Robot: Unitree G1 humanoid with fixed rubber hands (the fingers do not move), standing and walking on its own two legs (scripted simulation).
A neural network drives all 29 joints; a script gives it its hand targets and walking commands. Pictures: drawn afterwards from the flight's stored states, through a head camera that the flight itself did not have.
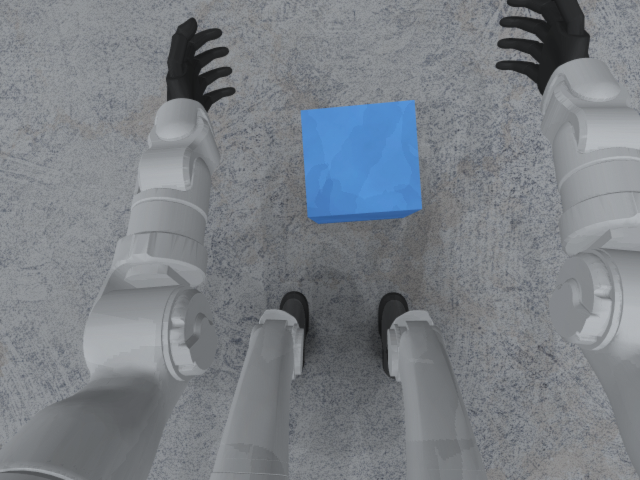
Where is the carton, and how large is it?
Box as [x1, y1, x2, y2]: [301, 100, 421, 223]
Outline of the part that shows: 414,100 301,110 308,217 318,223 403,217 421,208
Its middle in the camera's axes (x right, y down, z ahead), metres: +0.08 -0.15 +0.83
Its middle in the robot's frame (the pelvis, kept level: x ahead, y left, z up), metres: +0.51 -0.02 -0.52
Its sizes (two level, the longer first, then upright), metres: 0.210 0.200 0.250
